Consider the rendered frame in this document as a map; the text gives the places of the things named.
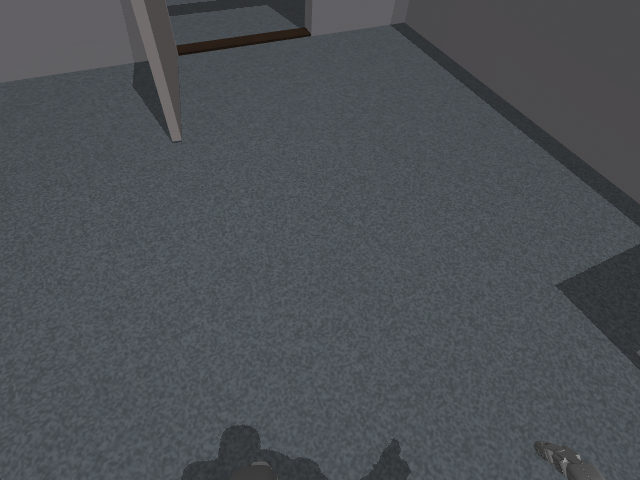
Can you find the right robot hand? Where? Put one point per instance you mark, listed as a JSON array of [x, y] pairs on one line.
[[567, 461]]

